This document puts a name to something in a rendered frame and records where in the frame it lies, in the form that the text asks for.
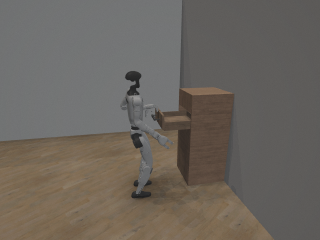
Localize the robot right foot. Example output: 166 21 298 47
131 191 151 198

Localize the robot right upper arm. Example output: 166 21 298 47
132 96 142 127

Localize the cabinet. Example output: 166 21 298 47
177 87 234 186

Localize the drawer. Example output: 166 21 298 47
155 108 191 131

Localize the robot left thigh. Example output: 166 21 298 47
141 131 151 162

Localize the robot right hand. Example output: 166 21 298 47
157 135 173 149

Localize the robot left upper arm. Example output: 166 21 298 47
120 89 130 111

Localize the handle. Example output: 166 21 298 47
151 114 160 121

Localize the robot right forearm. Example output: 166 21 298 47
136 120 161 140

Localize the robot left hand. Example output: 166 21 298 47
145 104 159 117

